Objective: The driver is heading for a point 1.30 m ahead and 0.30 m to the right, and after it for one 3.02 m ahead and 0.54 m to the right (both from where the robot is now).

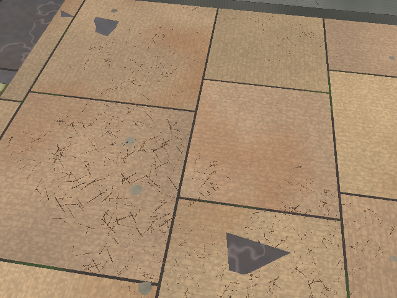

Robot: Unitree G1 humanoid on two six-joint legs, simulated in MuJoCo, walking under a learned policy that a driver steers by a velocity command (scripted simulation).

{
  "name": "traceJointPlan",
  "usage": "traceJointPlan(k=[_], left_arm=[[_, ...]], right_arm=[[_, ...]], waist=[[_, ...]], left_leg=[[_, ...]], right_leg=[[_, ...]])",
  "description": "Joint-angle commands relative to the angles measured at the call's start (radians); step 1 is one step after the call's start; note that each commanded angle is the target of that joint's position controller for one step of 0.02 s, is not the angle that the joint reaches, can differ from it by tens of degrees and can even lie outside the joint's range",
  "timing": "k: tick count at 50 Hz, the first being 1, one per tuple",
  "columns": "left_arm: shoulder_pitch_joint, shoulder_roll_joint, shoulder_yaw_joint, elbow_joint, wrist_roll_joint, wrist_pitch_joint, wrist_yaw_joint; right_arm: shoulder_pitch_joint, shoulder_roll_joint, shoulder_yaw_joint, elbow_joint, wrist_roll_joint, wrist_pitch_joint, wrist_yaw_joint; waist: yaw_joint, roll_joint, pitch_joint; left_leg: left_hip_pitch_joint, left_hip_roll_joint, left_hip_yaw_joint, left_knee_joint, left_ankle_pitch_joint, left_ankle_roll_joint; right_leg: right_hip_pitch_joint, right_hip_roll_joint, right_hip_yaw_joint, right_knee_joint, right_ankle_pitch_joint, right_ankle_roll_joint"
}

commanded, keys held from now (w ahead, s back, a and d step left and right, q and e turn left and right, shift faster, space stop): w+e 0.26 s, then e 0.62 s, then w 0.12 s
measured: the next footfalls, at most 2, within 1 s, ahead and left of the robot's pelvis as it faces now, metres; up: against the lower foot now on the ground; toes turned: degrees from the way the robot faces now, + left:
right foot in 0.38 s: +0.38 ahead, -0.11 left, +0.00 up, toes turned -10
left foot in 1.00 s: +0.47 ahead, +0.04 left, +0.00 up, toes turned -33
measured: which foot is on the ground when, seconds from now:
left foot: down 0.00-0.40, up 0.42-0.98, down 1.00-1.00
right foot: up 0.00-0.36, down 0.38-1.00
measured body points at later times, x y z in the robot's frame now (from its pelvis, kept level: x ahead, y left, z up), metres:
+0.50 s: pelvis +0.27 -0.05 -0.01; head +0.31 -0.06 +0.44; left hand +0.43 +0.19 -0.13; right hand +0.27 -0.32 -0.15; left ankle +0.16 +0.07 -0.62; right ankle +0.34 -0.11 -0.73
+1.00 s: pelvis +0.38 -0.03 +0.00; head +0.40 -0.03 +0.45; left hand +0.57 +0.20 -0.12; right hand +0.39 -0.33 -0.10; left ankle +0.43 +0.07 -0.74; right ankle +0.34 -0.11 -0.73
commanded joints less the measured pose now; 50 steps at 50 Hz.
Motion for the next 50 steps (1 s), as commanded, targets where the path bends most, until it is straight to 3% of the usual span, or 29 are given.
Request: traceJointPlan(k=[1, 4, 7, 13, 14, 16, 17, 18, 19, 20, 21, 22, 23, 24, 25, 26, 28, 30, 34, 37, 40, 44, 45, 47, 49, 50], left_arm=[[0.132, 0.071, 0.017, -0.005, 0.008, 0.03, -0.013], [0.004, 0.081, 0.022, -0.036, -0.005, 0.039, -0.02], [-0.078, 0.077, 0.021, -0.054, -0.015, 0.035, -0.025], [-0.213, 0.054, 0.006, -0.097, -0.014, 0.024, -0.037], [-0.216, 0.046, 0.002, -0.1, -0.011, 0.02, -0.038], [-0.154, 0.052, 0.004, -0.086, -0.004, 0.014, -0.033], [-0.061, 0.067, 0.009, -0.058, -0.002, 0.01, -0.027], [0.078, 0.095, 0.021, -0.016, 0.0, 0.002, -0.021], [0.212, 0.12, 0.033, 0.022, 0.012, -0.012, -0.015], [0.282, 0.201, 0.055, 0.03, 0.017, -0.013, -0.005], [0.249, 0.284, 0.078, 0.013, -0.007, -0.004, -0.005], [0.202, 0.247, 0.085, -0.007, -0.055, 0.009, -0.005], [0.109, 0.196, 0.071, -0.027, -0.056, 0.019, 0.002], [0.052, 0.132, 0.053, -0.033, -0.05, 0.031, 0.005], [0.04, 0.111, 0.047, -0.033, -0.051, 0.035, 0.01], [0.038, 0.11, 0.044, -0.028, -0.046, 0.038, 0.01], [0.05, 0.151, 0.056, -0.025, -0.033, 0.031, 0.003], [0.055, 0.174, 0.065, -0.032, -0.03, 0.031, 0.003], [0.082, 0.182, 0.073, -0.044, -0.034, 0.056, 0.014], [0.109, 0.189, 0.08, -0.052, -0.03, 0.072, 0.023], [0.125, 0.192, 0.086, -0.059, -0.022, 0.082, 0.028], [0.117, 0.202, 0.091, -0.07, -0.014, 0.089, 0.024], [0.115, 0.201, 0.091, -0.071, -0.013, 0.09, 0.022], [0.09, 0.189, 0.088, -0.074, -0.01, 0.093, 0.016], [0.057, 0.158, 0.077, -0.076, -0.016, 0.094, 0.018], [0.09, 0.081, 0.055, -0.084, -0.021, 0.085, 0.019]], right_arm=[[0.055, -0.092, -0.016, -0.025, 0.007, -0.046, -0.002], [0.121, -0.101, -0.014, 0.006, 0.005, -0.056, 0.0], [0.155, -0.095, -0.005, 0.024, 0.002, -0.062, -0.003], [0.212, -0.073, 0.016, 0.074, -0.012, -0.068, -0.03], [0.205, -0.068, 0.021, 0.081, -0.014, -0.066, -0.036], [0.191, -0.091, 0.022, 0.088, -0.015, -0.064, -0.051], [0.177, -0.11, 0.018, 0.089, -0.017, -0.061, -0.062], [0.159, -0.128, 0.013, 0.086, -0.018, -0.056, -0.067], [0.115, -0.145, 0.009, 0.071, -0.003, -0.055, -0.067], [0.109, -0.106, 0.019, 0.024, 0.006, -0.066, -0.061], [0.24, -0.035, 0.029, -0.003, 0.037, -0.063, -0.052], [0.19, -0.1, 0.022, 0.009, -0.005, -0.054, -0.05], [0.114, -0.092, 0.025, -0.018, -0.004, -0.054, -0.044], [0.084, -0.092, 0.023, -0.025, -0.013, -0.051, -0.04], [0.063, -0.093, 0.021, -0.038, -0.026, -0.033, -0.037], [0.088, -0.078, 0.024, -0.037, -0.033, -0.007, -0.035], [0.11, -0.05, 0.029, -0.045, -0.031, 0.022, -0.037], [0.095, -0.051, 0.027, -0.059, -0.027, 0.031, -0.04], [-0.011, -0.075, 0.017, -0.101, -0.024, 0.051, -0.046], [-0.078, -0.082, 0.014, -0.127, -0.018, 0.059, -0.05], [-0.117, -0.084, 0.017, -0.145, -0.011, 0.055, -0.055], [-0.129, -0.09, 0.023, -0.161, 0.005, 0.039, -0.06], [-0.106, -0.093, 0.025, -0.158, 0.006, 0.033, -0.057], [-0.067, -0.088, 0.03, -0.151, 0.004, 0.021, -0.051], [0.009, -0.07, 0.035, -0.128, -0.007, 0.003, -0.056], [0.016, -0.125, 0.027, -0.13, -0.022, -0.007, -0.066]], waist=[[0.025, 0.024, -0.092], [-0.021, 0.05, -0.037], [-0.052, 0.059, -0.022], [-0.089, 0.056, 0.026], [-0.081, 0.051, 0.032], [-0.048, 0.083, -0.019], [-0.01, 0.107, -0.066], [0.045, 0.119, -0.13], [0.121, 0.104, -0.187], [0.129, -0.033, -0.29], [0.029, -0.223, -0.464], [0.054, 0.01, -0.468], [0.031, 0.01, -0.302], [-0.004, 0.069, -0.174], [-0.022, 0.068, -0.117], [-0.042, 0.047, -0.104], [-0.056, 0.018, -0.132], [-0.054, -0.006, -0.162], [-0.013, -0.054, -0.165], [0.016, -0.072, -0.149], [0.032, -0.086, -0.133], [0.033, -0.096, -0.136], [0.026, -0.093, -0.16], [0.005, -0.101, -0.152], [-0.057, -0.06, -0.102], [-0.039, 0.117, -0.102]], left_leg=[[0.085, 0.279, -0.23, -0.248, 0.365, 0.116], [0.138, 0.267, -0.177, -0.294, 0.379, 0.052], [0.212, 0.262, -0.117, -0.306, 0.399, 0.003], [0.365, 0.312, -0.022, -0.306, 0.548, -0.018], [0.378, 0.312, 0.007, -0.272, 0.663, -0.027], [0.399, 0.308, 0.041, -0.124, 1.044, -0.057], [0.401, 0.31, 0.045, 0.0, 1.175, -0.073], [0.377, 0.31, 0.042, 0.173, 1.16, -0.085], [0.277, 0.282, 0.068, 0.402, 0.972, -0.098], [0.035, 0.177, 0.114, 0.751, 0.303, -0.114], [-0.306, 0.008, -0.002, 1.104, -0.458, -0.159], [-0.33, 0.094, -0.117, 1.102, -0.312, -0.145], [-0.354, 0.131, -0.11, 1.045, -0.247, -0.148], [-0.346, 0.163, -0.096, 0.954, -0.226, -0.151], [-0.323, 0.181, -0.096, 0.88, -0.217, -0.162], [-0.266, 0.183, -0.086, 0.826, -0.206, -0.174], [-0.225, 0.168, -0.067, 0.764, -0.18, -0.191], [-0.237, 0.169, -0.064, 0.705, -0.139, -0.202], [-0.313, 0.181, -0.081, 0.611, -0.084, -0.217], [-0.365, 0.179, -0.106, 0.548, -0.092, -0.22], [-0.37, 0.161, -0.125, 0.473, -0.134, -0.209], [-0.278, 0.116, -0.132, 0.362, -0.204, -0.181], [-0.231, 0.11, -0.125, 0.326, -0.221, -0.172], [-0.095, 0.094, -0.105, 0.2, -0.249, -0.15], [0.136, 0.108, -0.097, -0.076, -0.139, -0.121], [0.237, 0.284, -0.302, -0.195, -0.278, -0.082]], right_leg=[[-0.045, -0.028, -0.02, -0.072, 0.071, 0.013], [-0.156, -0.038, -0.033, -0.178, 0.204, 0.008], [-0.205, -0.013, -0.031, -0.291, 0.302, -0.009], [-0.221, 0.071, -0.064, -0.507, 0.333, -0.055], [-0.188, 0.089, -0.09, -0.553, 0.315, -0.065], [-0.055, 0.161, -0.157, -0.594, 0.238, -0.091], [0.031, 0.197, -0.167, -0.603, 0.202, -0.106], [0.156, 0.21, -0.14, -0.649, 0.218, -0.128], [0.332, 0.182, -0.092, -0.77, 0.367, -0.161], [0.584, -0.044, 0.139, -0.691, 0.791, -0.238], [0.887, -0.332, 0.573, -0.641, 1.347, -0.471], [0.79, -0.272, 0.486, -0.7, 1.225, -0.462], [0.622, -0.221, 0.391, -0.766, 1.033, -0.422], [0.464, -0.159, 0.325, -0.828, 0.904, -0.366], [0.369, -0.111, 0.282, -0.858, 0.861, -0.331], [0.288, -0.077, 0.244, -0.878, 0.842, -0.31], [0.238, -0.038, 0.209, -0.87, 0.902, -0.294], [0.239, -0.017, 0.206, -0.86, 0.882, -0.271], [0.283, 0.005, 0.281, -0.864, 0.618, -0.205], [0.34, -0.002, 0.365, -0.866, 0.444, -0.192], [0.383, -0.01, 0.43, -0.848, 0.4, -0.203], [0.397, -0.014, 0.492, -0.796, 0.541, -0.22], [0.397, -0.011, 0.499, -0.797, 0.476, -0.223], [0.318, 0.019, 0.522, -0.809, 0.232, -0.214], [0.147, 0.095, 0.497, -0.765, -0.064, -0.155], [0.03, 0.181, 0.379, -0.59, -0.272, -0.1]])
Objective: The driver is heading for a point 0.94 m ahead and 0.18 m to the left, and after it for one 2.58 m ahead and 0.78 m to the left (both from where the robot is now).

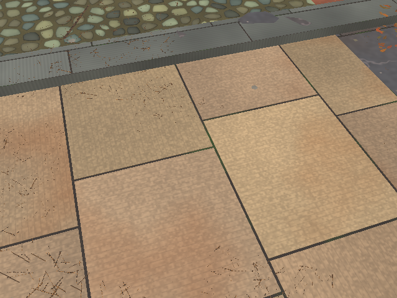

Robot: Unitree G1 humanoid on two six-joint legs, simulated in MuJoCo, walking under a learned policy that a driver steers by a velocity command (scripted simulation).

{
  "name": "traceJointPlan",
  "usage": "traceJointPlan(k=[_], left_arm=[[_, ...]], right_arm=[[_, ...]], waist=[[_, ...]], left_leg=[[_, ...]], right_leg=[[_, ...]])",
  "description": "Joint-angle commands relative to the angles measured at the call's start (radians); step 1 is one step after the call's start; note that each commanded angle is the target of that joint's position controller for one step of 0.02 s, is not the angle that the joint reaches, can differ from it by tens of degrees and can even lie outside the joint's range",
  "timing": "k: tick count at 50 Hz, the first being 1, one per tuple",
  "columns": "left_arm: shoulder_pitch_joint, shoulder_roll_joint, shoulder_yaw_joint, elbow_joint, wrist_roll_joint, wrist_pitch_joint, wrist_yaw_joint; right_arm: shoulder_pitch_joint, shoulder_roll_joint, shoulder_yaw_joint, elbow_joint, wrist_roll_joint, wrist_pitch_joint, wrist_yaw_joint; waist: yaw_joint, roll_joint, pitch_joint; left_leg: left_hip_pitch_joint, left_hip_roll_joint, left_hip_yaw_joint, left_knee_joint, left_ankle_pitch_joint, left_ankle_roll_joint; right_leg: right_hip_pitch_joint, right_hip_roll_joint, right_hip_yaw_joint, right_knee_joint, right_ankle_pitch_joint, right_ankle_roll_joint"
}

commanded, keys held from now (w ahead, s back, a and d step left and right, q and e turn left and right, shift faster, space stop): w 0.04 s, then w+q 0.90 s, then w+e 0.06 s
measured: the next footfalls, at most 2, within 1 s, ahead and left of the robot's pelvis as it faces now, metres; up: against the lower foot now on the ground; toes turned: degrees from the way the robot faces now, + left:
right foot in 0.44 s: +0.27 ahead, -0.09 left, +0.00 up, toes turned +9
left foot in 0.96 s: +0.50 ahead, +0.18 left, +0.00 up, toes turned +29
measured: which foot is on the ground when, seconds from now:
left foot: down 0.00-0.46, up 0.48-0.94, down 0.96-1.00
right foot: down 0.00-0.00, up 0.02-0.42, down 0.44-0.94, up 0.96-1.00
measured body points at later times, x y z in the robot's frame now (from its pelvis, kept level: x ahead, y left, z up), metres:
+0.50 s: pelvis +0.17 -0.01 +0.00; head +0.20 -0.01 +0.45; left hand +0.36 +0.24 -0.08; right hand +0.15 -0.29 -0.14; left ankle +0.02 +0.10 -0.70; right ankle +0.23 -0.10 -0.74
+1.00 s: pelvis +0.41 +0.08 -0.02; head +0.44 +0.10 +0.43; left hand +0.26 +0.29 -0.16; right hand +0.70 -0.04 -0.11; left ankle +0.47 +0.16 -0.74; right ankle +0.26 -0.10 -0.67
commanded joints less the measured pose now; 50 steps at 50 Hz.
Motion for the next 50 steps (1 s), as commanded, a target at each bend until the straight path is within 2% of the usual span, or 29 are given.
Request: traceJointPlan(k=[1, 2, 3, 4, 6, 7, 9, 12, 17, 19, 21, 22, 23, 24, 25, 26, 27, 29, 32, 35, 37, 39, 42, 45, 46, 47, 48, 49, 50], left_arm=[[-0.025, 0.018, -0.008, -0.092, -0.012, -0.029, 0.003], [-0.038, 0.104, 0.008, -0.091, 0.02, -0.039, 0.001], [-0.036, 0.108, 0.009, -0.07, 0.022, -0.05, -0.007], [-0.031, 0.098, 0.004, -0.055, 0.02, -0.056, -0.02], [-0.039, 0.096, 0.0, -0.042, 0.035, -0.06, -0.04], [-0.071, 0.084, -0.005, -0.05, 0.037, -0.062, -0.044], [-0.147, 0.057, -0.018, -0.072, 0.028, -0.065, -0.047], [-0.245, 0.032, -0.034, -0.1, 0.019, -0.068, -0.047], [-0.356, 0.019, -0.049, -0.144, 0.004, -0.083, -0.043], [-0.324, 0.026, -0.048, -0.144, -0.005, -0.092, -0.034], [-0.181, 0.044, -0.038, -0.1, -0.007, -0.103, -0.017], [-0.07, 0.101, -0.019, -0.073, 0.007, -0.114, 0.001], [0.085, 0.204, 0.007, -0.066, 0.031, -0.116, 0.021], [0.099, 0.253, 0.02, -0.054, 0.026, -0.099, 0.022], [0.037, 0.164, 0.004, -0.058, 0.018, -0.092, 0.017], [-0.032, 0.087, -0.015, -0.071, 0.009, -0.097, 0.012], [-0.066, 0.048, -0.025, -0.072, 0.008, -0.105, 0.008], [-0.055, 0.022, -0.033, -0.054, 0.006, -0.123, 0.009], [-0.002, 0.031, -0.027, -0.022, -0.006, -0.147, 0.002], [0.038, 0.024, -0.027, 0.004, -0.006, -0.149, 0.001], [0.044, 0.022, -0.029, 0.018, -0.004, -0.148, -0.001], [0.056, 0.038, -0.026, 0.031, -0.004, -0.147, 0.0], [0.105, 0.072, -0.018, 0.061, -0.005, -0.14, 0.008], [0.126, 0.113, -0.012, 0.082, -0.002, -0.121, 0.021], [0.13, 0.13, -0.008, 0.086, 0.001, -0.11, 0.024], [0.128, 0.14, -0.008, 0.083, -0.002, -0.101, 0.026], [0.142, 0.114, -0.018, 0.068, -0.001, -0.101, 0.02], [0.22, -0.029, -0.052, 0.012, -0.013, -0.103, -0.007], [0.111, 0.08, -0.025, 0.005, -0.009, -0.106, -0.005]], right_arm=[[0.134, -0.229, -0.048, -0.036, -0.029, -0.027, -0.01], [0.15, -0.233, -0.062, -0.001, -0.032, -0.024, -0.001], [0.139, -0.161, -0.046, 0.006, -0.021, -0.03, 0.011], [0.113, -0.126, -0.04, 0.011, -0.01, -0.037, 0.021], [0.128, -0.111, -0.037, 0.025, 0.001, -0.048, 0.029], [0.16, -0.108, -0.038, 0.04, 0.007, -0.054, 0.035], [0.227, -0.113, -0.047, 0.07, 0.011, -0.061, 0.04], [0.304, -0.123, -0.059, 0.107, 0.011, -0.06, 0.035], [0.369, -0.131, -0.072, 0.139, 0.0, -0.056, 0.031], [0.345, -0.137, -0.078, 0.134, -0.002, -0.053, 0.031], [0.281, -0.149, -0.084, 0.118, 0.009, -0.053, 0.032], [0.266, -0.132, -0.082, 0.108, 0.019, -0.062, 0.038], [0.255, -0.059, -0.064, 0.063, 0.045, -0.072, 0.042], [0.309, -0.048, -0.061, 0.043, 0.036, -0.061, 0.036], [0.307, -0.098, -0.072, 0.073, 0.006, -0.042, 0.033], [0.274, -0.078, -0.071, 0.083, -0.005, -0.038, 0.047], [0.254, -0.051, -0.067, 0.085, -0.007, -0.035, 0.056], [0.231, -0.053, -0.072, 0.085, -0.02, -0.017, 0.072], [0.158, -0.04, -0.07, 0.048, -0.02, -0.005, 0.089], [0.049, -0.028, -0.063, 0.005, -0.022, -0.001, 0.103], [-0.03, -0.014, -0.051, -0.027, -0.019, -0.005, 0.113], [-0.11, -0.001, -0.038, -0.055, -0.017, -0.009, 0.123], [-0.189, -0.008, -0.03, -0.092, -0.021, -0.009, 0.13], [-0.137, -0.038, -0.039, -0.089, -0.029, -0.007, 0.113], [-0.056, -0.057, -0.049, -0.069, -0.031, -0.011, 0.107], [0.078, -0.085, -0.065, -0.028, -0.037, -0.019, 0.098], [0.232, -0.143, -0.088, 0.019, -0.051, -0.024, 0.08], [0.21, -0.235, -0.106, 0.005, -0.043, -0.022, 0.064], [0.281, -0.215, -0.105, -0.005, -0.011, -0.01, 0.051]], waist=[[-0.079, 0.237, -0.007], [-0.055, 0.156, 0.061], [-0.04, 0.105, 0.094], [-0.023, 0.105, 0.114], [-0.026, 0.163, 0.074], [-0.037, 0.155, 0.061], [-0.061, 0.141, 0.057], [-0.092, 0.143, 0.065], [-0.116, 0.149, 0.052], [-0.084, 0.15, 0.037], [0.004, 0.12, -0.006], [0.055, 0.061, -0.074], [0.123, -0.117, -0.22], [0.08, -0.252, -0.235], [0.032, -0.119, -0.103], [0.006, -0.052, -0.001], [-0.012, -0.053, 0.045], [-0.029, -0.098, 0.062], [-0.036, -0.089, 0.043], [-0.027, -0.077, 0.057], [-0.021, -0.074, 0.075], [-0.005, -0.073, 0.088], [0.012, -0.062, 0.1], [-0.025, -0.087, 0.032], [-0.061, -0.094, -0.02], [-0.118, -0.079, -0.098], [-0.18, -0.003, -0.189], [-0.091, 0.246, -0.298], [-0.171, 0.076, -0.352]], left_leg=[[0.3, 0.394, -0.552, -0.383, -0.323, 0.142], [0.217, 0.414, -0.602, -0.369, -0.34, 0.203], [0.187, 0.366, -0.538, -0.362, -0.33, 0.204], [0.186, 0.299, -0.441, -0.366, -0.268, 0.177], [0.223, 0.221, -0.331, -0.367, -0.079, 0.167], [0.236, 0.207, -0.311, -0.361, 0.02, 0.175], [0.261, 0.197, -0.291, -0.351, 0.148, 0.189], [0.278, 0.188, -0.286, -0.34, 0.212, 0.196], [0.256, 0.2, -0.31, -0.265, 0.37, 0.203], [0.204, 0.201, -0.327, -0.221, 0.429, 0.183], [0.084, 0.159, -0.312, -0.117, 0.467, 0.134], [-0.018, 0.1, -0.263, 0.036, 0.425, 0.101], [-0.193, 0.015, -0.14, 0.32, 0.172, 0.059], [-0.354, -0.069, -0.039, 0.502, -0.243, 0.058], [-0.385, 0.024, -0.046, 0.612, -0.178, 0.071], [-0.378, 0.054, -0.043, 0.619, -0.09, 0.071], [-0.356, 0.079, -0.032, 0.599, -0.038, 0.064], [-0.343, 0.098, -0.005, 0.596, 0.009, 0.047], [-0.403, 0.101, 0.009, 0.607, 0.084, 0.035], [-0.479, 0.108, 0.029, 0.561, 0.162, 0.021], [-0.456, 0.103, 0.061, 0.439, 0.24, 0.018], [-0.39, 0.098, 0.107, 0.295, 0.304, 0.029], [-0.332, 0.078, 0.168, 0.159, 0.275, 0.067], [-0.201, -0.006, 0.224, 0.108, 0.135, 0.129], [-0.103, -0.041, 0.225, 0.089, 0.092, 0.156], [0.082, -0.067, 0.204, 0.027, 0.099, 0.187], [0.349, 0.042, 0.039, -0.029, 0.035, 0.234], [0.68, 0.402, -0.492, -0.062, 0.072, 0.372], [0.64, 0.443, -0.646, -0.185, 0.105, 0.385]], right_leg=[[-0.363, 0.033, -0.046, 0.257, -0.34, 0.0], [-0.402, -0.05, -0.046, 0.373, -0.265, 0.005], [-0.392, -0.079, -0.033, 0.396, -0.192, 0.011], [-0.385, -0.102, -0.054, 0.394, -0.13, 0.029], [-0.366, -0.147, -0.169, 0.414, -0.048, 0.063], [-0.368, -0.163, -0.201, 0.413, -0.023, 0.075], [-0.387, -0.181, -0.234, 0.37, 0.0, 0.098], [-0.387, -0.186, -0.255, 0.251, 0.02, 0.119], [-0.293, -0.16, -0.276, 0.102, 0.019, 0.106], [-0.174, -0.147, -0.267, 0.038, 0.027, 0.088], [0.109, -0.128, -0.26, -0.1, 0.095, 0.06], [0.32, -0.205, -0.191, -0.124, 0.091, 0.031], [0.566, -0.472, 0.085, -0.19, -0.176, -0.029], [0.548, -0.64, 0.426, -0.313, -0.339, -0.101], [0.41, -0.613, 0.394, -0.31, -0.422, -0.111], [0.296, -0.558, 0.266, -0.333, -0.324, -0.099], [0.226, -0.508, 0.136, -0.356, -0.166, -0.084], [0.187, -0.443, -0.027, -0.374, 0.051, -0.065], [0.223, -0.438, -0.142, -0.376, 0.285, -0.07], [0.245, -0.435, -0.237, -0.381, 0.411, -0.077], [0.225, -0.409, -0.309, -0.381, 0.456, -0.066], [0.207, -0.4, -0.364, -0.382, 0.48, -0.054], [0.275, -0.43, -0.404, -0.356, 0.585, -0.042], [0.37, -0.447, -0.459, -0.158, 1.007, -0.025], [0.374, -0.451, -0.469, -0.019, 1.084, -0.026], [0.306, -0.447, -0.48, 0.176, 1.006, -0.017], [0.101, -0.421, -0.483, 0.445, 0.704, 0.001], [-0.338, -0.251, -0.453, 0.815, -0.294, 0.051], [-0.398, -0.208, -0.266, 0.915, -0.245, 0.046]])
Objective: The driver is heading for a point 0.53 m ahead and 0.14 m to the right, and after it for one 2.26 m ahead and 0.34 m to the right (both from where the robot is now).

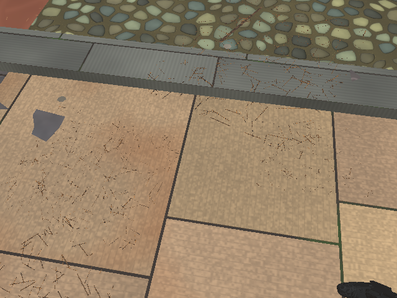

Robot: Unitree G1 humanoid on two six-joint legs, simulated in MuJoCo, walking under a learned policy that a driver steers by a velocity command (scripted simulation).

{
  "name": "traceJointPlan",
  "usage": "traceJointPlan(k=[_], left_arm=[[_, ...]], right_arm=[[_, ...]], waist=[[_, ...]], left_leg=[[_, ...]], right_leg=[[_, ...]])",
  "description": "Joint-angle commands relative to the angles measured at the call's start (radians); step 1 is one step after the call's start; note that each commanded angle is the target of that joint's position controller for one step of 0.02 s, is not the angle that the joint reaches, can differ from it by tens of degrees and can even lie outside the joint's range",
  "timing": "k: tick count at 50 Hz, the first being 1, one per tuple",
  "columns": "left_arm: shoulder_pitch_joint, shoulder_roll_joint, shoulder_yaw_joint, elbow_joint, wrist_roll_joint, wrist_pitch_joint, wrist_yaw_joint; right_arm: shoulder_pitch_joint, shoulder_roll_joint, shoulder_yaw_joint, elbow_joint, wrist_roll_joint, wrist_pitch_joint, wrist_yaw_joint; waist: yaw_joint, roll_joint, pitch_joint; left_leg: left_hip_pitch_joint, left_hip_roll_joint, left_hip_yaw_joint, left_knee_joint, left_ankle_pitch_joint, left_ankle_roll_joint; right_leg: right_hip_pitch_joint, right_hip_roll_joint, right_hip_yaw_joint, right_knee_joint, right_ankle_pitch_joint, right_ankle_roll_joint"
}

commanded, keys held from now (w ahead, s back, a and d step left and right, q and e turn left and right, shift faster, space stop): w+e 0.56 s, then e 0.18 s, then q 0.26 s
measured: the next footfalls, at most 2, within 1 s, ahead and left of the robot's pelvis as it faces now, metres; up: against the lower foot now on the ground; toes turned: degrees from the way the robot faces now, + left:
right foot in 0.52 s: +0.41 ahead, -0.11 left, +0.00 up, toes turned -16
left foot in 1.00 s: +0.64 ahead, -0.04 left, +0.00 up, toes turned -19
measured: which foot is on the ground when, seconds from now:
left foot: down 0.00-0.54, up 0.56-0.98, down 1.00-1.00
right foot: up 0.00-0.50, down 0.52-1.00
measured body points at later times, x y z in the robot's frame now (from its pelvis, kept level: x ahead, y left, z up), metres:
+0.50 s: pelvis +0.27 -0.03 +0.01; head +0.30 -0.03 +0.46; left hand +0.48 +0.17 -0.11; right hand +0.19 -0.27 -0.13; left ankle +0.10 +0.05 -0.71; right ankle +0.37 -0.11 -0.71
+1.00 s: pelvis +0.49 -0.08 +0.02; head +0.51 -0.08 +0.46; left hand +0.63 +0.16 -0.12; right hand +0.51 -0.35 -0.11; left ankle +0.60 -0.03 -0.71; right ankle +0.38 -0.10 -0.71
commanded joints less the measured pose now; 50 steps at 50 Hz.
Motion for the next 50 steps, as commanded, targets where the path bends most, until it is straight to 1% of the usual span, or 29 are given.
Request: traceJointPlan(k=[1, 2, 3, 4, 5, 7, 12, 18, 20, 22, 24, 25, 26, 27, 28, 29, 30, 31, 32, 33, 34, 36, 38, 41, 43, 45, 47, 49, 50], left_arm=[[-0.087, 0.146, 0.029, -0.137, -0.02, -0.024, -0.01], [-0.083, 0.125, 0.02, -0.127, -0.023, -0.031, -0.012], [-0.061, 0.113, 0.02, -0.103, -0.013, -0.022, -0.015], [-0.009, 0.105, 0.018, -0.079, 0.002, -0.001, -0.019], [0.017, 0.096, 0.02, -0.059, 0.008, 0.016, -0.025], [0.007, 0.084, 0.026, -0.053, 0.006, 0.032, -0.038], [-0.159, 0.073, 0.033, -0.088, 0.001, 0.035, -0.047], [-0.342, 0.036, 0.009, -0.146, 0.011, 0.026, -0.061], [-0.376, 0.033, 0.005, -0.166, 0.012, 0.024, -0.065], [-0.341, 0.046, 0.01, -0.165, 0.013, 0.026, -0.062], [-0.22, 0.077, 0.024, -0.135, 0.016, 0.026, -0.054], [-0.113, 0.106, 0.039, -0.104, 0.019, 0.02, -0.049], [0.036, 0.153, 0.063, -0.063, 0.032, 0.013, -0.04], [0.074, 0.269, 0.098, -0.062, 0.034, 0.019, -0.023], [0.032, 0.295, 0.105, -0.074, 0.0, 0.026, -0.029], [-0.021, 0.261, 0.099, -0.072, -0.018, 0.029, -0.024], [-0.07, 0.207, 0.085, -0.077, -0.017, 0.027, -0.019], [-0.118, 0.167, 0.074, -0.085, -0.015, 0.023, -0.017], [-0.147, 0.145, 0.066, -0.09, -0.023, 0.017, -0.014], [-0.158, 0.14, 0.06, -0.093, -0.023, 0.01, -0.016], [-0.148, 0.152, 0.062, -0.091, -0.022, 0.001, -0.018], [-0.125, 0.187, 0.07, -0.086, -0.019, -0.002, -0.018], [-0.104, 0.183, 0.067, -0.085, -0.018, 0.007, -0.014], [-0.083, 0.14, 0.048, -0.074, -0.014, 0.015, -0.005], [-0.065, 0.122, 0.037, -0.059, -0.007, 0.015, 0.003], [-0.07, 0.122, 0.03, -0.048, 0.004, 0.014, 0.009], [-0.093, 0.134, 0.029, -0.041, 0.01, 0.015, 0.016], [-0.133, 0.165, 0.037, -0.041, -0.001, 0.019, 0.029], [-0.144, 0.183, 0.042, -0.049, -0.009, 0.019, 0.034]], right_arm=[[0.33, -0.209, -0.07, 0.048, 0.026, 0.008, -0.046], [0.285, -0.156, -0.054, 0.057, 0.028, -0.002, -0.047], [0.247, -0.122, -0.043, 0.063, 0.026, -0.016, -0.047], [0.222, -0.096, -0.032, 0.069, 0.029, -0.028, -0.047], [0.224, -0.08, -0.027, 0.077, 0.029, -0.042, -0.044], [0.248, -0.092, -0.029, 0.103, 0.03, -0.064, -0.04], [0.308, -0.086, -0.025, 0.144, 0.033, -0.077, -0.043], [0.387, -0.078, -0.012, 0.197, 0.033, -0.078, -0.066], [0.416, -0.088, -0.011, 0.218, 0.029, -0.072, -0.075], [0.405, -0.116, -0.013, 0.225, 0.025, -0.065, -0.085], [0.379, -0.151, -0.021, 0.224, 0.02, -0.053, -0.094], [0.367, -0.164, -0.025, 0.216, 0.017, -0.046, -0.093], [0.328, -0.171, -0.026, 0.195, 0.024, -0.045, -0.088], [0.354, -0.078, -0.006, 0.139, 0.037, -0.055, -0.069], [0.316, -0.102, -0.015, 0.096, 0.033, -0.065, -0.057], [0.241, -0.109, -0.012, 0.078, 0.029, -0.076, -0.053], [0.239, -0.108, -0.009, 0.072, 0.039, -0.086, -0.053], [0.255, -0.104, -0.012, 0.084, 0.035, -0.08, -0.058], [0.27, -0.099, -0.01, 0.082, 0.019, -0.06, -0.06], [0.29, -0.089, -0.009, 0.084, 0.009, -0.038, -0.059], [0.291, -0.08, -0.009, 0.077, 0.005, -0.02, -0.057], [0.277, -0.069, -0.005, 0.06, 0.01, -0.003, -0.056], [0.24, -0.068, -0.003, 0.044, 0.015, 0.004, -0.055], [0.173, -0.059, 0.006, 0.034, 0.022, 0.003, -0.052], [0.145, -0.053, 0.013, 0.038, 0.028, -0.001, -0.05], [0.138, -0.06, 0.015, 0.05, 0.032, -0.007, -0.053], [0.169, -0.082, 0.009, 0.067, 0.029, -0.013, -0.058], [0.272, -0.111, -0.004, 0.1, 0.023, -0.025, -0.062], [0.341, -0.136, -0.013, 0.117, 0.02, -0.036, -0.063]], waist=[[-0.164, 0.028, -0.25], [-0.121, 0.003, -0.151], [-0.078, -0.016, -0.102], [-0.042, 0.003, -0.086], [-0.031, 0.015, -0.082], [-0.023, 0.022, -0.057], [-0.061, 0.049, 0.01], [-0.111, 0.051, 0.04], [-0.115, 0.053, 0.039], [-0.085, 0.079, -0.001], [-0.021, 0.11, -0.074], [0.027, 0.108, -0.135], [0.113, 0.057, -0.205], [0.078, -0.145, -0.286], [0.051, -0.155, -0.341], [0.038, -0.047, -0.194], [-0.001, 0.007, -0.094], [-0.049, 0.059, -0.041], [-0.078, 0.054, -0.033], [-0.096, 0.031, -0.052], [-0.101, 0.014, -0.069], [-0.101, -0.018, -0.1], [-0.085, -0.046, -0.12], [-0.044, -0.084, -0.121], [-0.018, -0.087, -0.12], [-0.01, -0.086, -0.108], [-0.028, -0.082, -0.089], [-0.085, -0.061, -0.089], [-0.124, -0.009, -0.122]], left_leg=[[0.708, 0.426, -0.613, -0.317, 0.052, 0.209], [0.548, 0.386, -0.5, -0.345, 0.173, 0.169], [0.447, 0.337, -0.4, -0.37, 0.242, 0.123], [0.366, 0.306, -0.324, -0.402, 0.272, 0.097], [0.323, 0.29, -0.278, -0.427, 0.285, 0.081], [0.317, 0.269, -0.213, -0.466, 0.306, 0.06], [0.391, 0.237, -0.083, -0.516, 0.32, -0.013], [0.521, 0.259, 0.021, -0.492, 0.502, -0.036], [0.59, 0.277, 0.047, -0.443, 0.631, -0.043], [0.635, 0.291, 0.078, -0.335, 0.917, -0.057], [0.642, 0.309, 0.098, -0.132, 1.123, -0.06], [0.596, 0.311, 0.1, 0.038, 1.064, -0.053], [0.439, 0.282, 0.115, 0.297, 0.829, -0.063], [0.07, 0.14, 0.122, 0.667, 0.091, -0.104], [-0.184, -0.005, -0.085, 0.871, -0.355, -0.117], [-0.264, 0.078, -0.168, 0.838, -0.252, -0.113], [-0.226, 0.11, -0.148, 0.763, -0.185, -0.122], [-0.166, 0.134, -0.142, 0.685, -0.175, -0.136], [-0.108, 0.144, -0.14, 0.628, -0.176, -0.157], [-0.059, 0.143, -0.136, 0.582, -0.171, -0.174], [-0.045, 0.132, -0.121, 0.548, -0.161, -0.187], [-0.048, 0.117, -0.101, 0.47, -0.113, -0.204], [-0.07, 0.109, -0.084, 0.386, -0.052, -0.208], [-0.048, 0.111, -0.065, 0.224, 0.064, -0.186], [-0.022, 0.111, -0.06, 0.131, 0.121, -0.164], [0.016, 0.102, -0.064, 0.063, 0.109, -0.14], [0.069, 0.079, -0.073, 0.011, 0.032, -0.107], [0.162, 0.047, -0.077, -0.118, 0.023, -0.065], [0.279, 0.084, -0.135, -0.201, 0.286, -0.037]], right_leg=[[-0.634, -0.002, 0.194, 0.491, 0.124, -0.029], [-0.579, -0.025, 0.195, 0.403, 0.172, -0.035], [-0.513, -0.047, 0.206, 0.332, 0.188, -0.035], [-0.437, -0.05, 0.212, 0.294, 0.194, -0.029], [-0.393, -0.044, 0.218, 0.27, 0.2, -0.028], [-0.42, -0.03, 0.225, 0.232, 0.246, -0.029], [-0.588, -0.012, 0.232, 0.075, 0.44, -0.022], [-0.592, 0.013, 0.112, -0.2, 0.533, -0.04], [-0.575, 0.037, 0.07, -0.265, 0.487, -0.066], [-0.486, 0.091, 0.027, -0.294, 0.393, -0.107], [-0.345, 0.15, 0.009, -0.305, 0.285, -0.157], [-0.212, 0.169, 0.033, -0.349, 0.261, -0.188], [0.014, 0.127, 0.128, -0.447, 0.273, -0.238], [0.298, -0.154, 0.546, -0.466, 0.257, -0.356], [0.396, -0.278, 0.956, -0.596, 0.346, -0.468], [0.286, -0.258, 0.783, -0.616, 0.461, -0.432], [0.14, -0.231, 0.659, -0.627, 0.658, -0.391], [0.033, -0.175, 0.552, -0.628, 0.847, -0.341], [-0.038, -0.123, 0.468, -0.629, 0.962, -0.312], [-0.076, -0.092, 0.416, -0.627, 1.037, -0.29], [-0.085, -0.068, 0.391, -0.616, 1.133, -0.281], [-0.083, -0.027, 0.353, -0.594, 1.233, -0.256], [-0.054, -0.007, 0.328, -0.581, 1.255, -0.219], [-0.013, 0.006, 0.29, -0.589, 1.209, -0.149], [0.033, -0.013, 0.281, -0.595, 1.182, -0.131], [0.066, -0.042, 0.279, -0.585, 1.162, -0.13], [0.08, -0.081, 0.285, -0.535, 1.192, -0.137], [0.097, -0.079, 0.276, -0.391, 1.22, -0.129], [0.054, -0.037, 0.246, -0.253, 1.092, -0.102]])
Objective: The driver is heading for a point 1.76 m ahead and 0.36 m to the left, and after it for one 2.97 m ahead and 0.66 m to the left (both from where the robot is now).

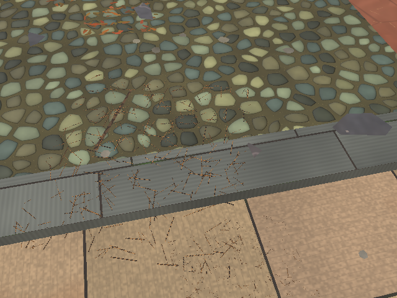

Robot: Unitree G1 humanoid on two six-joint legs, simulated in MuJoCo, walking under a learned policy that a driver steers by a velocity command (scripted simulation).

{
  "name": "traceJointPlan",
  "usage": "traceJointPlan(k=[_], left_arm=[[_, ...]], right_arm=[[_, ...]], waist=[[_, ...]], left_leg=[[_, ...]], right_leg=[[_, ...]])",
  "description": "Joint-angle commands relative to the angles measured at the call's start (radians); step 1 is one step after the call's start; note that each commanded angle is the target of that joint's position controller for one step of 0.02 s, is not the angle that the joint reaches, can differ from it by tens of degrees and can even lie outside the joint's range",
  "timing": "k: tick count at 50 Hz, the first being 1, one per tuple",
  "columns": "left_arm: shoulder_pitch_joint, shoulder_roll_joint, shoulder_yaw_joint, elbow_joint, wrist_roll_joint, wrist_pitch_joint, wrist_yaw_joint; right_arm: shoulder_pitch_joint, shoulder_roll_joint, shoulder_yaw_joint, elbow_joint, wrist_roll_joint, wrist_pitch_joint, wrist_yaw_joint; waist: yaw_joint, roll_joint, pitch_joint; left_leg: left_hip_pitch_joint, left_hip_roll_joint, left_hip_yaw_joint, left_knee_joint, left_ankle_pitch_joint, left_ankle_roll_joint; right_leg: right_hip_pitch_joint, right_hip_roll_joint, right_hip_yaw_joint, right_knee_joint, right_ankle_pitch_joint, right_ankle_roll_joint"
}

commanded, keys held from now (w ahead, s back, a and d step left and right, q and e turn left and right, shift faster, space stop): q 0.66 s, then no key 0.06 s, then e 0.28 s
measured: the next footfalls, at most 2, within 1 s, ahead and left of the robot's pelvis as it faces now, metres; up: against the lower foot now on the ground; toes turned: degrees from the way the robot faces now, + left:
right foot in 0.48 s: +0.09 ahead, -0.11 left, +0.00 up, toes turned +22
left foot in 0.90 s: -0.01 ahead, +0.09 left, +0.00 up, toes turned +22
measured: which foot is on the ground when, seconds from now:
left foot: down 0.00-0.50, up 0.52-0.88, down 0.90-1.00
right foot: down 0.00-0.00, up 0.02-0.46, down 0.48-0.90, up 0.92-1.00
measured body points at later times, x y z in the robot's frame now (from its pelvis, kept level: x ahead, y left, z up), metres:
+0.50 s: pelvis +0.02 -0.02 +0.01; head +0.05 -0.02 +0.45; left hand +0.06 +0.27 -0.11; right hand +0.19 -0.27 -0.12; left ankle +0.09 +0.08 -0.73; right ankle +0.05 -0.12 -0.73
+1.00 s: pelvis +0.01 -0.02 +0.01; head +0.03 +0.00 +0.46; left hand -0.04 +0.24 -0.13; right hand +0.24 -0.20 -0.11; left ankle -0.05 +0.08 -0.73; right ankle +0.04 -0.13 -0.72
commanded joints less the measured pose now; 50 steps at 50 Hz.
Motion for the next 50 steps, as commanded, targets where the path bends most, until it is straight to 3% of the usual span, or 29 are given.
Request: traceJointPlan(k=[1, 2, 3, 4, 5, 6, 9, 14, 18, 21, 23, 24, 25, 26, 27, 28, 29, 30, 32, 34, 36, 41, 43, 44, 45, 46, 47, 48, 50], left_arm=[[0.015, 0.167, 0.037, -0.072, -0.005, -0.01, 0.018], [0.098, 0.093, 0.026, -0.072, -0.01, 0.007, 0.008], [0.093, 0.107, 0.02, -0.048, 0.02, 0.025, 0.004], [0.031, 0.117, 0.025, -0.053, 0.019, 0.035, 0.001], [-0.008, 0.122, 0.027, -0.062, 0.017, 0.042, -0.001], [-0.036, 0.124, 0.028, -0.075, 0.015, 0.051, -0.003], [-0.027, 0.095, 0.019, -0.079, 0.009, 0.069, -0.005], [-0.094, 0.098, 0.016, -0.104, -0.001, 0.076, 0.01], [-0.104, 0.101, 0.014, -0.117, -0.01, 0.062, 0.016], [-0.05, 0.103, 0.012, -0.115, -0.021, 0.046, 0.021], [0.038, 0.104, 0.014, -0.098, -0.022, 0.033, 0.029], [0.062, 0.141, 0.023, -0.095, -0.013, 0.027, 0.038], [0.035, 0.247, 0.047, -0.122, 0.003, 0.026, 0.045], [-0.099, 0.287, 0.054, -0.16, 0.019, 0.028, 0.04], [-0.105, 0.214, 0.038, -0.164, 0.021, 0.028, 0.035], [-0.147, 0.156, 0.022, -0.172, 0.013, 0.024, 0.031], [-0.17, 0.14, 0.018, -0.182, 0.007, 0.021, 0.028], [-0.172, 0.14, 0.017, -0.192, 0.006, 0.021, 0.028], [-0.113, 0.141, 0.018, -0.188, 0.008, 0.022, 0.024], [-0.021, 0.156, 0.026, -0.164, 0.007, 0.022, 0.022], [0.031, 0.174, 0.035, -0.143, 0.007, 0.021, 0.018], [-0.017, 0.152, 0.021, -0.116, 0.01, 0.013, -0.012], [-0.021, 0.153, 0.018, -0.09, -0.002, 0.017, -0.022], [-0.006, 0.16, 0.02, -0.081, -0.011, 0.013, -0.023], [0.018, 0.134, 0.013, -0.093, -0.02, 0.004, -0.026], [0.039, 0.074, -0.001, -0.108, -0.033, 0.001, -0.029], [0.009, 0.108, 0.004, -0.086, -0.022, 0.017, -0.019], [-0.017, 0.121, 0.012, -0.086, -0.017, 0.029, -0.017], [-0.039, 0.142, 0.031, -0.087, -0.015, 0.049, -0.023]], right_arm=[[0.225, -0.23, -0.064, -0.006, -0.003, -0.031, -0.01], [0.196, -0.247, -0.071, -0.009, 0.019, -0.014, -0.005], [0.168, -0.197, -0.063, -0.018, 0.043, -0.004, 0.006], [0.111, -0.179, -0.066, -0.033, 0.033, 0.008, 0.007], [0.06, -0.152, -0.061, -0.045, 0.021, 0.024, 0.004], [0.042, -0.144, -0.061, -0.051, 0.02, 0.033, -0.001], [0.05, -0.159, -0.073, -0.048, 0.012, 0.044, -0.001], [0.073, -0.189, -0.096, -0.048, 0.005, 0.062, 0.0], [0.053, -0.199, -0.109, -0.055, -0.001, 0.073, 0.005], [0.019, -0.197, -0.115, -0.061, 0.0, 0.082, 0.012], [-0.023, -0.192, -0.117, -0.068, 0.011, 0.089, 0.014], [-0.028, -0.169, -0.111, -0.078, 0.021, 0.087, 0.012], [0.0, -0.111, -0.099, -0.097, 0.037, 0.084, 0.009], [0.0, -0.147, -0.11, -0.085, 0.012, 0.076, 0.001], [-0.008, -0.202, -0.122, -0.076, -0.01, 0.073, 0.003], [0.029, -0.187, -0.124, -0.057, -0.01, 0.075, 0.011], [0.064, -0.174, -0.121, -0.042, -0.012, 0.083, 0.017], [0.084, -0.168, -0.119, -0.03, -0.012, 0.091, 0.024], [0.049, -0.164, -0.111, -0.041, -0.003, 0.101, 0.035], [-0.015, -0.146, -0.099, -0.065, 0.001, 0.104, 0.04], [-0.043, -0.131, -0.09, -0.076, 0.006, 0.106, 0.042], [-0.039, -0.082, -0.054, -0.05, 0.023, 0.108, 0.013], [0.013, -0.07, -0.045, -0.014, 0.019, 0.1, -0.009], [0.035, -0.104, -0.05, -0.001, 0.008, 0.086, -0.022], [0.063, -0.17, -0.059, 0.003, -0.011, 0.068, -0.036], [-0.006, -0.247, -0.072, -0.002, 0.005, 0.065, -0.041], [-0.03, -0.193, -0.064, -0.003, 0.019, 0.062, -0.035], [-0.058, -0.173, -0.058, -0.01, 0.017, 0.056, -0.032], [-0.057, -0.174, -0.058, -0.01, 0.009, 0.056, -0.04]], waist=[[-0.084, 0.085, -0.179], [-0.024, 0.237, -0.267], [-0.013, 0.092, -0.257], [-0.016, 0.037, -0.146], [-0.004, -0.003, -0.092], [-0.001, 0.01, -0.065], [-0.001, 0.054, -0.11], [-0.045, 0.093, -0.11], [-0.055, 0.1, -0.11], [-0.037, 0.114, -0.111], [0.012, 0.111, -0.103], [0.019, 0.06, -0.086], [-0.01, -0.159, -0.098], [-0.028, -0.239, -0.014], [-0.045, -0.131, -0.019], [-0.084, -0.098, -0.024], [-0.099, -0.11, -0.033], [-0.095, -0.148, -0.044], [-0.056, -0.159, -0.048], [-0.003, -0.163, -0.053], [0.023, -0.179, -0.069], [0.008, -0.231, -0.091], [-0.033, -0.215, -0.076], [-0.041, -0.181, -0.087], [-0.029, -0.084, -0.152], [0.02, 0.115, -0.124], [-0.016, 0.107, -0.127], [-0.017, 0.116, -0.094], [-0.039, 0.168, -0.046]], left_leg=[[0.354, 0.207, -0.298, -0.093, 0.739, 0.135], [0.457, 0.394, -0.547, -0.127, 1.031, 0.328], [0.39, 0.374, -0.556, -0.169, 0.805, 0.328], [0.293, 0.314, -0.483, -0.198, 0.588, 0.302], [0.22, 0.255, -0.428, -0.236, 0.398, 0.258], [0.174, 0.211, -0.392, -0.265, 0.273, 0.225], [0.154, 0.138, -0.351, -0.284, 0.119, 0.182], [0.172, 0.129, -0.443, -0.323, -0.192, 0.165], [0.161, 0.122, -0.504, -0.323, -0.23, 0.148], [0.133, 0.11, -0.546, -0.319, -0.205, 0.121], [0.066, 0.071, -0.543, -0.298, -0.247, 0.067], [-0.006, 0.011, -0.498, -0.248, -0.342, 0.009], [-0.119, -0.11, -0.342, -0.019, -0.442, -0.048], [-0.208, -0.193, -0.157, 0.231, -0.437, -0.063], [-0.129, -0.108, -0.169, 0.395, -0.401, -0.068], [-0.095, -0.109, -0.161, 0.479, -0.349, -0.065], [-0.099, -0.106, -0.149, 0.556, -0.309, -0.07], [-0.122, -0.104, -0.129, 0.618, -0.299, -0.079], [-0.171, -0.082, -0.096, 0.618, -0.303, -0.102], [-0.21, -0.067, -0.09, 0.539, -0.317, -0.12], [-0.192, -0.07, -0.095, 0.456, -0.348, -0.122], [0.112, -0.064, -0.033, 0.081, -0.365, -0.081], [0.255, -0.056, -0.006, -0.215, -0.145, -0.063], [0.382, -0.008, -0.054, -0.324, 0.026, -0.05], [0.532, 0.137, -0.175, -0.304, 0.131, -0.03], [0.499, 0.27, -0.263, -0.221, 0.442, 0.056], [0.416, 0.293, -0.23, -0.195, 0.414, 0.108], [0.389, 0.274, -0.213, -0.203, 0.352, 0.109], [0.351, 0.276, -0.198, -0.219, 0.352, 0.125]], right_leg=[[-0.133, -0.145, -0.022, 0.507, 0.499, 0.035], [-0.333, 0.014, -0.044, 0.731, -0.257, 0.075], [-0.353, -0.054, 0.044, 0.788, -0.267, 0.078], [-0.4, -0.073, 0.045, 0.819, -0.216, 0.089], [-0.42, -0.102, 0.044, 0.779, -0.164, 0.098], [-0.42, -0.12, 0.038, 0.732, -0.125, 0.109], [-0.38, -0.107, 0.01, 0.635, -0.071, 0.138], [-0.401, -0.112, 0.018, 0.467, -0.065, 0.151], [-0.355, -0.098, 0.025, 0.365, -0.063, 0.137], [-0.256, -0.073, 0.027, 0.224, -0.072, 0.107], [-0.114, -0.062, 0.017, 0.002, 0.014, 0.076], [-0.04, -0.128, 0.077, -0.142, 0.016, 0.056], [-0.001, -0.376, 0.362, -0.267, -0.158, -0.02], [-0.147, -0.534, 0.512, -0.314, -0.103, -0.098], [-0.225, -0.517, 0.42, -0.261, 0.07, -0.124], [-0.245, -0.445, 0.305, -0.221, 0.199, -0.096], [-0.218, -0.389, 0.213, -0.192, 0.285, -0.071], [-0.179, -0.363, 0.156, -0.169, 0.365, -0.065], [-0.092, -0.356, 0.098, -0.129, 0.522, -0.076], [0.019, -0.376, 0.098, -0.099, 0.625, -0.094], [0.081, -0.396, 0.102, -0.072, 0.693, -0.107], [-0.031, -0.364, 0.09, -0.04, 0.741, -0.097], [-0.075, -0.335, 0.104, -0.001, 0.759, -0.055], [-0.144, -0.331, 0.118, 0.014, 0.703, -0.011], [-0.234, -0.306, 0.107, 0.045, 0.522, 0.035], [-0.31, -0.2, 0.018, 0.047, 0.169, 0.067], [-0.24, -0.182, -0.011, 0.086, -0.01, 0.075], [-0.257, -0.158, -0.015, 0.134, -0.017, 0.074], [-0.331, -0.131, -0.031, 0.308, -0.114, 0.074]])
